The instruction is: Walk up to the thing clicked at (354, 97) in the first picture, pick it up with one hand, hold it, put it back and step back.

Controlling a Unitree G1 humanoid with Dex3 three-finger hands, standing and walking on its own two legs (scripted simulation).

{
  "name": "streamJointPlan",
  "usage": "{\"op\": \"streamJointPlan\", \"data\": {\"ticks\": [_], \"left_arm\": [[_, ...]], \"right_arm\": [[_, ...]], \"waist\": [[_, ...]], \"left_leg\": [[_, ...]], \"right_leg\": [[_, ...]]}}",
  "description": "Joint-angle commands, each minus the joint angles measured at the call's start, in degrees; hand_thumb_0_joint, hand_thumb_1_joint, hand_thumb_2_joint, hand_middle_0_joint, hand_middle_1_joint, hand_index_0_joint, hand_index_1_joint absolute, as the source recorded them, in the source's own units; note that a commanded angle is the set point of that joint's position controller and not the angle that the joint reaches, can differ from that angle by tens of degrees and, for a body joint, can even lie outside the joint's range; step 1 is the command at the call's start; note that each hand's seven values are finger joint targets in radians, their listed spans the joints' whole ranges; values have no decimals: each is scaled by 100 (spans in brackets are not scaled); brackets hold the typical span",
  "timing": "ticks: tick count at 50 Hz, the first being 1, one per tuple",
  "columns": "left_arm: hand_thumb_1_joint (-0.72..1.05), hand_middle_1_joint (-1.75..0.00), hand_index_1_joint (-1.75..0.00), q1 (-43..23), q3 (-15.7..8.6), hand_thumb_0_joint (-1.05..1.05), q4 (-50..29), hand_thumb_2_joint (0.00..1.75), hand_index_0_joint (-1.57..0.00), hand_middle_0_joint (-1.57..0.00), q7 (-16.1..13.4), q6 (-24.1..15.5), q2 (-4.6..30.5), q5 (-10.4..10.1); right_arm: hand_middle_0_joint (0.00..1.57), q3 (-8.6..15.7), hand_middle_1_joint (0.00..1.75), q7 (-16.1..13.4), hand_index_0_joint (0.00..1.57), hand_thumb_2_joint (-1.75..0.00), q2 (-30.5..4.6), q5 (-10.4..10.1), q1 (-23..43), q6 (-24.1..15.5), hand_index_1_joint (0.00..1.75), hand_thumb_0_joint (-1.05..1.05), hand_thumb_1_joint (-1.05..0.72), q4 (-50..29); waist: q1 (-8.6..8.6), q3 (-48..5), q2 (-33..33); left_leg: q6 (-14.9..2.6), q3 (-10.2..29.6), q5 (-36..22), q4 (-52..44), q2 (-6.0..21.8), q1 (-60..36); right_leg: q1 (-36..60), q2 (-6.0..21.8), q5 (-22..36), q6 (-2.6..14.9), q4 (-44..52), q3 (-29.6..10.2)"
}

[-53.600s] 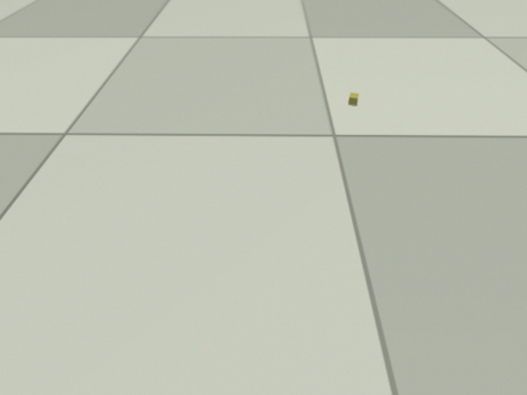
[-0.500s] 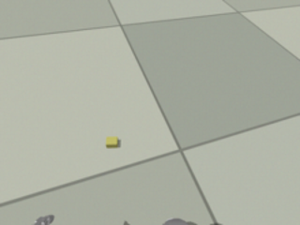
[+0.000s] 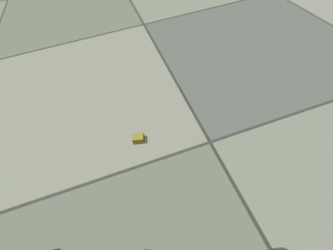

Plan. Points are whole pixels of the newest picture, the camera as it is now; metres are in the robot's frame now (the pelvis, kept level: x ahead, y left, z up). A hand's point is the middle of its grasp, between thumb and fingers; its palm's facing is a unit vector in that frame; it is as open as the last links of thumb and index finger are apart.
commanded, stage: step back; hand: left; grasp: from above
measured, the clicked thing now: (138, 138) +0.91 +0.29 -0.74
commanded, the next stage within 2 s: stand in 1.44 s
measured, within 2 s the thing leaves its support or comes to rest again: neither
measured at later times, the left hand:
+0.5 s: hand out of the picture -0.12 +0.25 -0.15, palm faces -0.01 -0.91 -0.41, open 7.4 cm
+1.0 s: hand out of the picture -0.09 +0.28 -0.14, palm faces -0.01 -0.92 -0.40, open 7.4 cm
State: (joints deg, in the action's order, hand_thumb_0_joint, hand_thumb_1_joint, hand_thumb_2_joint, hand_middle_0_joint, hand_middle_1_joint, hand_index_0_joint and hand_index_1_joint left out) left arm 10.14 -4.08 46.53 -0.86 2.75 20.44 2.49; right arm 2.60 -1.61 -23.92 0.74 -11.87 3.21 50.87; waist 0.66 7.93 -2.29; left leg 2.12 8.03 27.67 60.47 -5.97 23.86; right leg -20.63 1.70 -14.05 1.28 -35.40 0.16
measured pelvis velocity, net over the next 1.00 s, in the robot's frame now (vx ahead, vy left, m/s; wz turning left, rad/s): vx -0.17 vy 0.00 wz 0.01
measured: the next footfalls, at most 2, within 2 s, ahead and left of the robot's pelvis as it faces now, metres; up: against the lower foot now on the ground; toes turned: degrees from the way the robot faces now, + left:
left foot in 0.10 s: -0.03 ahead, +0.13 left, +0.00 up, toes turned +1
right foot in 0.44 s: -0.15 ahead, -0.14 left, +0.00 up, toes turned +2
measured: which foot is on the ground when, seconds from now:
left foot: up 0.00-0.08, down 0.10-0.46, up 0.48-0.72, down 0.74-1.00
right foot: down 0.00-0.14, up 0.16-0.42, down 0.44-0.78, up 0.80-1.00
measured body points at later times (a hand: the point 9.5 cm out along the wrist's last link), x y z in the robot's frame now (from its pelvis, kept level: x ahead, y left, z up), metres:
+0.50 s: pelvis -0.17 -0.02 -0.01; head -0.15 -0.03 +0.44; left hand -0.12 +0.30 -0.12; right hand -0.03 -0.33 -0.12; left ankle -0.08 +0.12 -0.72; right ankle -0.19 -0.14 -0.73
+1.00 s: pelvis -0.17 +0.00 +0.00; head -0.15 +0.01 +0.45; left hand -0.09 +0.33 -0.11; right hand -0.12 -0.31 -0.12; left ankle -0.16 +0.13 -0.73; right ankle -0.13 -0.13 -0.71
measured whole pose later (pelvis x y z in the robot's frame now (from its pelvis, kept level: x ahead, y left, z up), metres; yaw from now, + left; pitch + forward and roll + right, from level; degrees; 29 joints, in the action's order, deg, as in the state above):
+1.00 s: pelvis -0.17 +0.00 +0.00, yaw +1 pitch -2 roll +1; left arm 11.8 -3.7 55.9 1.0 -0.8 24.1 1.2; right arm 3.2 1.5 -20.1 2.5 -14.3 -1.2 56.0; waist -1.1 3.9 1.7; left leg -0.1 0.9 15.2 30.0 -0.3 12.5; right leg -20.2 2.1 -24.0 1.1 -41.7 0.2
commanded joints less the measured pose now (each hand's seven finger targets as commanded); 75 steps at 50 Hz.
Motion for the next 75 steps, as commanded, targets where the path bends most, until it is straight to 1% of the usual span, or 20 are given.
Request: {"op": "streamJointPlan", "data": {"ticks": [1, 5, 7, 8, 9, 12, 21, 23, 24, 26, 29, 36, 38, 40, 51, 55, 61, 63, 65, 75], "left_arm": [[90, -30, -30, 50, -455, 0, -522, 90, -20, -20, -178, -88, 1455, 2], [90, -30, -30, -306, -337, 0, -634, 90, -20, -20, -110, 44, 1447, -110], [90, -30, -30, -232, -223, 0, -677, 90, -20, -20, -81, 43, 1089, -175], [90, -30, -30, -743, -352, 0, -740, 90, -20, -20, -167, 43, 1356, -154], [90, -30, -30, -772, -379, 0, -635, 90, -20, -20, -165, 51, 1486, -106], [90, -30, -30, -103, -354, 0, -250, 90, -20, -20, -71, 65, 1286, -241], [90, -30, -30, 745, -279, 0, 521, 90, -20, -20, -36, -456, 1147, -63], [90, -30, -30, 538, -419, 0, 415, 90, -20, -20, -78, -559, 1764, 76], [90, -30, -30, 136, -515, 0, 211, 90, -20, -20, -98, -526, 2290, 123], [90, -30, -30, -605, -372, 0, 122, 90, -20, -20, -70, -570, 1801, 42], [90, -30, -30, -97, -353, 0, 344, 90, -20, -20, -67, -625, 1553, -4], [90, -30, -30, -41, -293, 0, 336, 90, -20, -20, 53, -466, 1639, -32], [90, -30, -30, 236, -88, 0, 324, 90, -20, -20, 73, -434, 1104, -56], [90, -30, -30, -191, -215, 0, 335, 90, -20, -20, 21, -442, 1512, -85], [90, -30, -30, 500, -228, 0, 857, 90, -20, -20, 50, -558, 1130, -135], [90, -30, -30, -594, -345, 0, 521, 90, -20, -20, -6, -575, 1966, -33], [90, -30, -30, -951, -192, 0, 615, 90, -20, -20, 43, -527, 1529, -115], [90, -30, -30, -974, -89, 0, 588, 90, -20, -20, 63, -482, 1162, -204], [90, -30, -30, -785, -79, 0, 818, 90, -20, -20, 58, -454, 1137, -287], [90, -30, -30, -855, 88, 0, 1188, 90, -20, -20, 16, -451, 1011, -287]], "right_arm": [[20, 222, 30, -66, 20, -90, -782, 55, 44, -246, 30, 0, -90, -544], [20, 369, 30, -20, 20, -90, -874, 99, -633, -234, 30, 0, -90, -191], [20, 528, 30, 19, 20, -90, -1659, 235, -290, -181, 30, 0, -90, -326], [20, 562, 30, 64, 20, -90, -2063, 219, -45, -169, 30, 0, -90, -506], [20, 555, 30, 27, 20, -90, -1892, 226, 305, -221, 30, 0, -90, -555], [20, 290, 30, -16, 20, -90, -1135, 241, 839, -225, 30, 0, -90, -680], [20, 400, 30, 125, 20, -90, -1108, 179, 299, -54, 30, 0, -90, -427], [20, 162, 30, 158, 20, -90, -416, 143, 227, -100, 30, 0, -90, -532], [20, 291, 30, 83, 20, -90, -827, 155, 774, -123, 30, 0, -90, -594], [20, 434, 30, 177, 20, -90, -1173, 81, 749, -166, 30, 0, -90, -324], [20, 299, 30, 216, 20, -90, -821, 67, 531, -258, 30, 0, -90, -191], [20, 396, 30, 285, 20, -90, -814, 122, 151, -484, 30, 0, -90, 92], [20, 542, 30, 215, 20, -90, -1109, 204, -248, -552, 30, 0, -90, 229], [20, 674, 30, 216, 20, -90, -1833, 159, -450, -569, 30, 0, -90, 200], [20, 242, 30, 171, 20, -90, -775, 19, 542, -455, 30, 0, -90, -34], [20, 255, 30, 66, 20, -90, -811, 21, -132, -325, 30, 0, -90, 276], [20, 171, 30, 100, 20, -90, -669, 44, -368, -473, 30, 0, -90, 713], [20, 213, 30, 40, 20, -90, -869, 124, -272, -554, 30, 0, -90, 734], [20, 191, 30, 75, 20, -90, -1098, 66, 553, -593, 30, 0, -90, 628], [20, 67, 30, 46, 20, -90, -850, -35, 610, -616, 30, 0, -90, 831]], "waist": [[292, -1222, 1524], [-63, -1459, 1030], [11, -1241, -914], [-340, -1041, -1338], [-225, -682, -1121], [267, -587, -323], [26, -1133, -318], [25, -719, 1176], [331, -428, 1294], [-68, 277, 763], [56, -145, 953], [-13, -446, 1167], [-199, -877, 5], [-402, -602, -469], [324, -763, -419], [-17, -518, 898], [-183, -731, 1121], [-165, -918, 511], [227, -852, 87], [-22, -1472, -71]], "left_leg": [[-47, -374, 304, -1556, 414, 369], [-298, -792, -1709, -3871, 405, -1143], [-1129, 1696, -2561, -4084, 2226, -1791], [-1971, 2338, -2527, -4308, 2954, -533], [-2074, 2343, -2468, -4383, 3020, 57], [-1410, 377, -3314, -3787, 1869, -291], [-1025, -68, -254, -2543, 1434, -861], [-342, -417, 396, -1273, 438, 1299], [-218, 201, 466, -1098, 725, 624], [-178, 290, -252, -744, 834, -280], [-147, -102, -588, -1128, 535, 322], [-199, -875, -728, -3527, 389, -1274], [-485, 502, -393, -4057, 1145, -2683], [-1604, 2896, 2015, -4986, 2623, -1745], [-720, -63, -1352, -3120, 1329, -102], [-188, -218, 524, -1084, 698, -295], [-267, -642, -986, -3141, 682, -1187], [-423, 276, -2359, -3915, 1259, -1405], [-707, 580, -2354, -3818, 1607, -722], [-358, -85, -4657, -3720, 1368, -1847]], "right_leg": [[2061, 1450, 2531, 1074, 501, -1352], [1184, 1051, 1751, 554, -208, -924], [-926, -219, -1281, 16, -1562, -38], [-489, -404, -2526, -99, -2674, -376], [-225, -299, -2360, -78, -3341, -841], [-490, -721, -1452, -30, -3899, -949], [1435, -382, -619, -19, 2113, -204], [1925, 1065, -1298, 355, 2018, -2804], [104, 2048, -2443, 1176, 2229, -3670], [-1026, 1624, -2862, 986, 2271, -2807], [561, 1027, -962, 742, 1772, -1692], [336, 963, -1304, 654, 1187, -1131], [-814, 361, -1107, 300, -383, -483], [-1301, -12, -1965, 81, -1914, -355], [1683, -226, 238, -21, 1070, 207], [79, 2079, -2419, 1153, 2231, -2803], [248, 1166, -69, 560, 1245, -1069], [379, 705, 993, 156, 489, -513], [1029, 216, -5, -46, 667, -149], [1772, 480, 2239, 15, 928, -239]]}}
